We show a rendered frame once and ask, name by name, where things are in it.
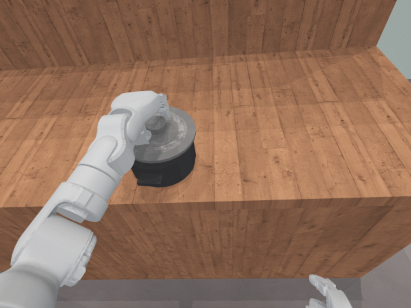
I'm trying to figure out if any right robot hand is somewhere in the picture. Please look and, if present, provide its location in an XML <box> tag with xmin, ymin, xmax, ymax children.
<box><xmin>306</xmin><ymin>274</ymin><xmax>352</xmax><ymax>308</ymax></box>

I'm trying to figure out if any robot left upper arm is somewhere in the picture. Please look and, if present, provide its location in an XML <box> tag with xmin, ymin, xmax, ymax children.
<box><xmin>0</xmin><ymin>213</ymin><xmax>97</xmax><ymax>308</ymax></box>

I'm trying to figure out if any left robot hand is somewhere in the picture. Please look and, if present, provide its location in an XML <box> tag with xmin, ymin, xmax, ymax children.
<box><xmin>110</xmin><ymin>90</ymin><xmax>170</xmax><ymax>146</ymax></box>

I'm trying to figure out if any lid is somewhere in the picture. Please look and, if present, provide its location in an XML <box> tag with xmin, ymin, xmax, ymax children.
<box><xmin>133</xmin><ymin>107</ymin><xmax>196</xmax><ymax>164</ymax></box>

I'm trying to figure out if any table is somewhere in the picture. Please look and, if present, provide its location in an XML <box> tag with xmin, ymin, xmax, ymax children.
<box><xmin>0</xmin><ymin>0</ymin><xmax>411</xmax><ymax>280</ymax></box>

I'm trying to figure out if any left robot forearm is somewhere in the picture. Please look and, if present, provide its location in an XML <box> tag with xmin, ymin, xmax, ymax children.
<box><xmin>10</xmin><ymin>106</ymin><xmax>144</xmax><ymax>266</ymax></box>

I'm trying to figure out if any pot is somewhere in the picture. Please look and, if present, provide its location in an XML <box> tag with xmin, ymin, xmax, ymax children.
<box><xmin>131</xmin><ymin>141</ymin><xmax>196</xmax><ymax>187</ymax></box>

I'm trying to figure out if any knob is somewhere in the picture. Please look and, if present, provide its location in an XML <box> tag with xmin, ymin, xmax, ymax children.
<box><xmin>145</xmin><ymin>115</ymin><xmax>167</xmax><ymax>135</ymax></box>

